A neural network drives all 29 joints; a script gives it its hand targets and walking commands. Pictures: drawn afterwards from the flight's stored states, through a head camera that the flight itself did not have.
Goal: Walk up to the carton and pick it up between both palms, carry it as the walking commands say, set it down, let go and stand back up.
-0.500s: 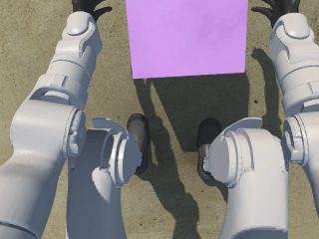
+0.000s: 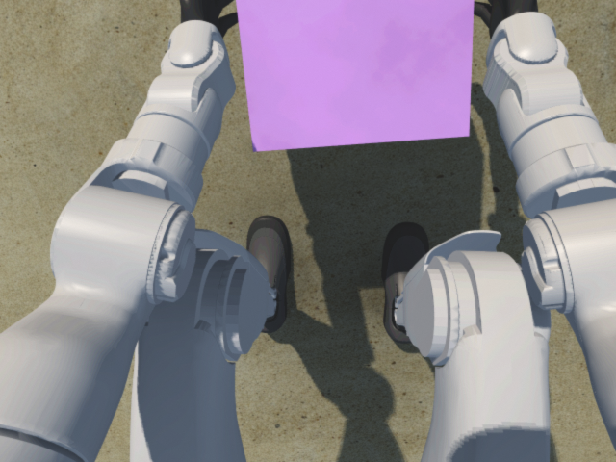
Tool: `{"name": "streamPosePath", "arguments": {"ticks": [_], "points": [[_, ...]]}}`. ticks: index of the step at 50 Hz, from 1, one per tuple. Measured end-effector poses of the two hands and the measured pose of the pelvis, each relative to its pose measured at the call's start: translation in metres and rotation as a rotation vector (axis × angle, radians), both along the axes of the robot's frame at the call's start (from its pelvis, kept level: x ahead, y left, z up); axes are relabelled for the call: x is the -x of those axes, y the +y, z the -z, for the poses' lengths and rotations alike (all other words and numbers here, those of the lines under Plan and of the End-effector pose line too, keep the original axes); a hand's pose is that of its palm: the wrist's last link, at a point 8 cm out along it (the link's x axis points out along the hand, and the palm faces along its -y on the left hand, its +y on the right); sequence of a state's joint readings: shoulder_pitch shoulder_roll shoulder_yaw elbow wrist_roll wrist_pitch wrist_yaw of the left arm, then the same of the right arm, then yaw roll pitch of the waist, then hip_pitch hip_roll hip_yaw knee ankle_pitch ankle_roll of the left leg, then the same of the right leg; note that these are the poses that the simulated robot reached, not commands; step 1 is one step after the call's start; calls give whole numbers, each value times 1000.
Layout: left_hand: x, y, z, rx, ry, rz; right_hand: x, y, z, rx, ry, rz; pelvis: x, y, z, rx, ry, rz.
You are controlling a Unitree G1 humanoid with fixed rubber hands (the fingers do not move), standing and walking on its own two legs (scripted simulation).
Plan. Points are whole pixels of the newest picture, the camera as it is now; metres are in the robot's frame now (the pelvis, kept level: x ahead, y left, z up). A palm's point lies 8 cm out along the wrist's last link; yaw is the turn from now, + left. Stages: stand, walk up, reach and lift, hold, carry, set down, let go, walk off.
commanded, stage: reach and lift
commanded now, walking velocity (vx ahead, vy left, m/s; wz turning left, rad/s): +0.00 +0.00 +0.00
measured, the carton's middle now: (350, 46) +0.50 -0.03 -0.26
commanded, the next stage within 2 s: none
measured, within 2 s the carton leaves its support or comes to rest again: leaves its support in 0.62 s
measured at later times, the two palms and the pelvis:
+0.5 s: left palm (207, 21) +0.52 +0.12 -0.19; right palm (504, 8) +0.52 -0.17 -0.20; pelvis +0.00 +0.01 -0.01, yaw -1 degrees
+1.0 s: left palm (175, 20) +0.51 +0.13 -0.14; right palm out of the picture +0.52 -0.16 -0.15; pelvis -0.01 +0.02 +0.01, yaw -4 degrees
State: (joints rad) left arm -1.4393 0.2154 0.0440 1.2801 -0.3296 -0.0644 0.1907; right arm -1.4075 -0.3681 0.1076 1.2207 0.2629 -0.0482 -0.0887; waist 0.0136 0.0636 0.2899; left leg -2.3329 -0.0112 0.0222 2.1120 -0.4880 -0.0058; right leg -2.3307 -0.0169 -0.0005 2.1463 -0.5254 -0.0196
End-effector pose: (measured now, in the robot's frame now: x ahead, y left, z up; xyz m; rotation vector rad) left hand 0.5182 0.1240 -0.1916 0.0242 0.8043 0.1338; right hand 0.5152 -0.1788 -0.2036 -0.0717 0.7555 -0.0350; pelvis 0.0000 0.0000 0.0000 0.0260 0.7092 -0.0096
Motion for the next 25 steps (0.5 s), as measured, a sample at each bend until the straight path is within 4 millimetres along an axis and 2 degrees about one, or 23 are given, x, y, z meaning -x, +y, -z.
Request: {"name": "streamPosePath", "arguments": {"ticks": [14, 25], "points": [[2, -3, 0, -6, -11, -18, 1, 5, -1, 23, -2, 34, -1, 2, -4, 2, 2, 16], [-2, -3, -1, 3, 12, -15, -4, 6, -3, 15, 40, 36, -4, 6, 9, 11, -37, 14]]}}
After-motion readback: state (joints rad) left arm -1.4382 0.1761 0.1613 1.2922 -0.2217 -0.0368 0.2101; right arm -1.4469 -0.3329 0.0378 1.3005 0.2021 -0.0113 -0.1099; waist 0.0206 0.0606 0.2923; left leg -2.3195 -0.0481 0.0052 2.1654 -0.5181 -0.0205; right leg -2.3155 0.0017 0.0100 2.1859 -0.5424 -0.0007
